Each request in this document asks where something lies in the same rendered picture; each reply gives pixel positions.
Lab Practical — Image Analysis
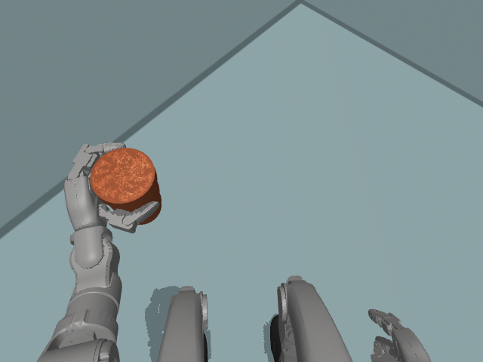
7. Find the left robot hand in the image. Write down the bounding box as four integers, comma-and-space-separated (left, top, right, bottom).
64, 143, 159, 234

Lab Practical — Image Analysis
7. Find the right robot hand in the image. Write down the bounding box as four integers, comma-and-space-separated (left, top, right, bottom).
368, 309, 432, 362

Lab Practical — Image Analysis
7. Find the cup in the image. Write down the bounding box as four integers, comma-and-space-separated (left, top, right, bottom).
90, 148, 162, 225

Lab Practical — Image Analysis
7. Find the left robot arm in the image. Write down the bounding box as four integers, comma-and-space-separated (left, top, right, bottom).
36, 225, 122, 362

